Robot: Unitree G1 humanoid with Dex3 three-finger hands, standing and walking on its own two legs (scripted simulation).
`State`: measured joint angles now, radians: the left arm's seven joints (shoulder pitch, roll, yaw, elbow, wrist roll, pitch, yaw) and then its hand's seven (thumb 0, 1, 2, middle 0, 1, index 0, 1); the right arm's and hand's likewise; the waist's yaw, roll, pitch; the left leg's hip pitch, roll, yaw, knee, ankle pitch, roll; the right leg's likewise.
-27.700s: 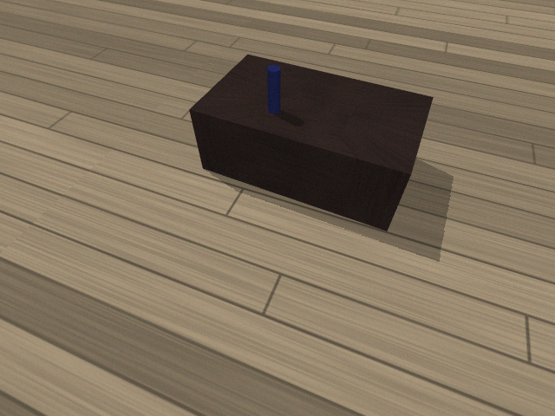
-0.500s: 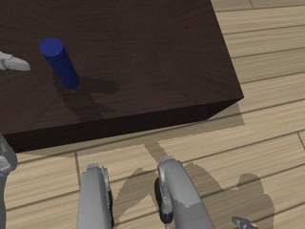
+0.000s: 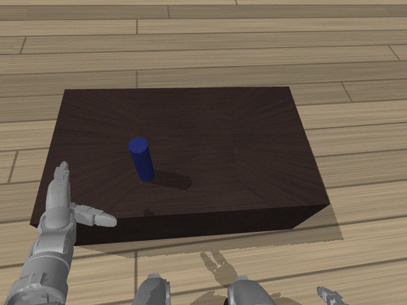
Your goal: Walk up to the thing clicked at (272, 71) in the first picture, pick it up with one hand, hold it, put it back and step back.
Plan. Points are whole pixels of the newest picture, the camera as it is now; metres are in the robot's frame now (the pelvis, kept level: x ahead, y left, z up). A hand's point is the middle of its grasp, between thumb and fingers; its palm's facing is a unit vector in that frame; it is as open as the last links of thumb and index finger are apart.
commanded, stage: home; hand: left
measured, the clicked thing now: (142, 161) +0.52 +0.16 -0.25
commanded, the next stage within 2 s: none
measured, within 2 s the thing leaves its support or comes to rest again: neither
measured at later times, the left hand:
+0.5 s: hand (106, 287) +0.17 +0.17 -0.04, palm faces +0.17 -0.95 -0.26, open 17.5 cm
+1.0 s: hand out of the picture +0.13 +0.20 -0.08, palm faces +0.00 -0.93 -0.36, open 17.5 cm
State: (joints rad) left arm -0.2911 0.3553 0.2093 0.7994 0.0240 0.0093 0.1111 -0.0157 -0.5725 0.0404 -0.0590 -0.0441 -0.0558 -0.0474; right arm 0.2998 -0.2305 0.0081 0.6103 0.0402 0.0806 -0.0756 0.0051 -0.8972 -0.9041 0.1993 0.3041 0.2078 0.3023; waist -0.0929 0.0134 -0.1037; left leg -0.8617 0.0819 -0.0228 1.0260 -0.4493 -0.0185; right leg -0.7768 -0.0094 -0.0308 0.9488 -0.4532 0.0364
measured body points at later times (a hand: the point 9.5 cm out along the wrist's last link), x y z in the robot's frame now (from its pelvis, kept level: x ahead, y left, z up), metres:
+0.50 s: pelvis +0.01 -0.02 +0.03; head +0.04 -0.02 +0.48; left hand +0.16 +0.22 -0.02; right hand +0.20 -0.24 -0.05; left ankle +0.02 +0.12 -0.67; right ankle +0.00 -0.15 -0.67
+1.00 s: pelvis +0.01 -0.02 +0.04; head +0.02 -0.03 +0.49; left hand +0.13 +0.25 -0.05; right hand +0.13 -0.29 -0.08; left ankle +0.02 +0.12 -0.67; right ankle +0.00 -0.15 -0.67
